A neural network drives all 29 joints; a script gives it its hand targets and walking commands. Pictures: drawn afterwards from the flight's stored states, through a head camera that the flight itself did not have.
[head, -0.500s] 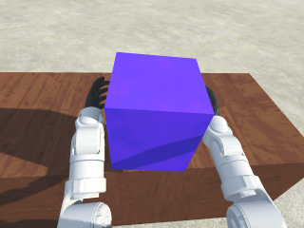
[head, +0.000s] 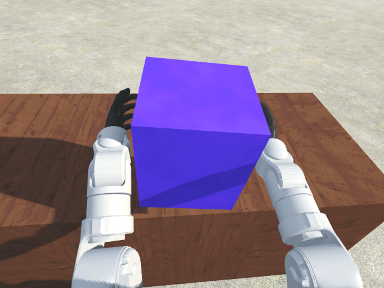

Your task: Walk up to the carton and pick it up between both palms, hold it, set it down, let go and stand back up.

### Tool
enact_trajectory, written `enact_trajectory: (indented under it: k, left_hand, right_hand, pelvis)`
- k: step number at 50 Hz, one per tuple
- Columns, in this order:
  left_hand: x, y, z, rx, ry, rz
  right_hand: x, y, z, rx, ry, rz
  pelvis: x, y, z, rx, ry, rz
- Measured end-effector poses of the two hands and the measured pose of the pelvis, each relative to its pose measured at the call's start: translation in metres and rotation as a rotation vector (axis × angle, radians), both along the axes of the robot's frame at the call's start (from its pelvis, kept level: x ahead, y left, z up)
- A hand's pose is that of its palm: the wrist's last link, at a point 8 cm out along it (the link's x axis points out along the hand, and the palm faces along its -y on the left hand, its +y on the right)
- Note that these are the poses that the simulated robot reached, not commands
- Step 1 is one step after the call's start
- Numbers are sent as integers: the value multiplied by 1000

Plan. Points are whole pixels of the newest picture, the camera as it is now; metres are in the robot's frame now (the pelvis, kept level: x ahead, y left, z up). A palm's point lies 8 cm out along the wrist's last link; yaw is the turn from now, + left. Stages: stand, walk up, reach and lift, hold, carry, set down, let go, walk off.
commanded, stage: reach and lift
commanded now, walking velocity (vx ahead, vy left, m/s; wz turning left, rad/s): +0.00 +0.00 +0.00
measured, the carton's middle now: (191, 138) +0.38 +0.00 +0.13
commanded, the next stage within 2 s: hold in 0.16 s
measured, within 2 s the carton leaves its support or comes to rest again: neither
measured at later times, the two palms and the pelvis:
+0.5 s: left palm (112, 127) +0.35 +0.16 +0.19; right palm (267, 134) +0.35 -0.14 +0.17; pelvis +0.00 +0.00 +0.00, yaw +0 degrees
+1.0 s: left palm (111, 123) +0.36 +0.16 +0.19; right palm (266, 131) +0.36 -0.14 +0.17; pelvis +0.00 +0.00 +0.00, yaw +0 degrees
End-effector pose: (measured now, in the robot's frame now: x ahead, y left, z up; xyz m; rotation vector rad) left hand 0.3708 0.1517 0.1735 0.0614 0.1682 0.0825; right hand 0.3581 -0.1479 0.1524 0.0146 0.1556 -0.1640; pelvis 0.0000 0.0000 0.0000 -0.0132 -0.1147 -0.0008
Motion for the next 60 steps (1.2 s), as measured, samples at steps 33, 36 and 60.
enact_trajectory:
  k: [33,36,60]
  left_hand:
    - [-17,7,19,-13,8,35]
    - [-16,8,21,-13,1,32]
    - [-22,11,18,1,-21,41]
  right_hand:
    - [-6,7,19,13,2,31]
    - [-5,7,21,11,-5,31]
    - [-8,10,21,10,-32,40]
  pelvis:
    - [-8,-5,0,4,-31,4]
    - [-8,-5,0,3,-24,6]
    - [1,-2,-1,-2,-46,4]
